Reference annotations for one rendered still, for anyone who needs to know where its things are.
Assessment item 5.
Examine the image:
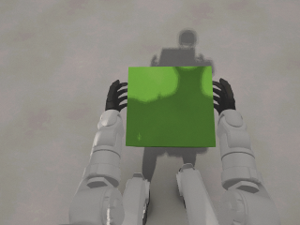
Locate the carton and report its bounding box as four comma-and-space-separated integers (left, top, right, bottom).
126, 66, 216, 148

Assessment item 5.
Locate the robot right upper arm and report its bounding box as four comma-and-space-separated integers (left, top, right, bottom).
217, 188, 281, 225

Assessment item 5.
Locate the robot left thigh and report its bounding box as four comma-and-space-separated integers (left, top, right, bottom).
121, 177, 150, 225

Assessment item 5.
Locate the left robot hand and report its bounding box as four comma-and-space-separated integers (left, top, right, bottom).
105, 80, 128, 112

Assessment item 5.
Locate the right robot forearm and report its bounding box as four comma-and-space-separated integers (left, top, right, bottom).
216, 109, 281, 222

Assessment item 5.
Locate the left robot forearm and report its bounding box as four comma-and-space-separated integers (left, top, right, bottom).
68, 109, 125, 223

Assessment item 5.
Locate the robot thigh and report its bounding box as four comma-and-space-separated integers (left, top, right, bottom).
121, 177, 150, 225
176, 168, 220, 225

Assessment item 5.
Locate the right robot hand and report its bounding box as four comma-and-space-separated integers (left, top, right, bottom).
212, 78, 236, 116

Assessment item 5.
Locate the robot right thigh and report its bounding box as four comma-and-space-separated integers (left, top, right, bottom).
176, 168, 220, 225

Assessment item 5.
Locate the robot left upper arm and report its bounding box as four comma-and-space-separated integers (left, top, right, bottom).
59, 186, 125, 225

